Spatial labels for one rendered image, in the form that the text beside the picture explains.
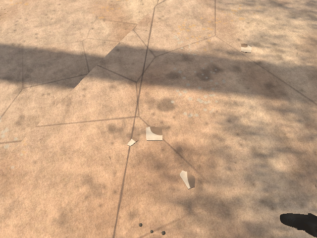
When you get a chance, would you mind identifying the robot right hand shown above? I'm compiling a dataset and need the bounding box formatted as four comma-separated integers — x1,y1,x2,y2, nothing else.
280,213,317,237

